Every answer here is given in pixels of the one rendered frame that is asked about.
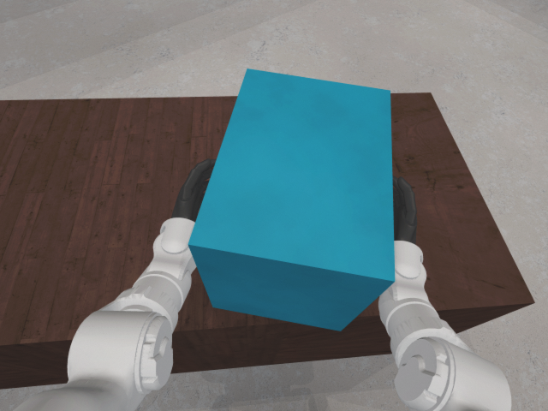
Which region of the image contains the robot right upper arm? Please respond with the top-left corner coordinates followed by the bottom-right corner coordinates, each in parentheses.
top-left (394, 337), bottom-right (511, 411)

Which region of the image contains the robot left upper arm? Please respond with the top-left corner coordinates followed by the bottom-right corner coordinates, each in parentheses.
top-left (13, 311), bottom-right (173, 411)

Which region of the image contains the robot left hand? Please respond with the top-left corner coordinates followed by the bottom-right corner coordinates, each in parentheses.
top-left (171, 158), bottom-right (216, 222)

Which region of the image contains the left robot forearm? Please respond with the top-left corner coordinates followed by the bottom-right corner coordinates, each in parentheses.
top-left (68, 217), bottom-right (196, 377)

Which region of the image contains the carton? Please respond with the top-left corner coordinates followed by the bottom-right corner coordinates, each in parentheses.
top-left (188, 68), bottom-right (395, 331)

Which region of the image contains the pedestal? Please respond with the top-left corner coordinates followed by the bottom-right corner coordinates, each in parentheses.
top-left (0, 92), bottom-right (535, 390)

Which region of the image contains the right robot forearm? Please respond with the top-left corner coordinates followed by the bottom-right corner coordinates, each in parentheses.
top-left (378, 241), bottom-right (511, 411)

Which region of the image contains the robot right hand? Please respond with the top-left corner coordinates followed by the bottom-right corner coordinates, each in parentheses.
top-left (392, 176), bottom-right (417, 245)

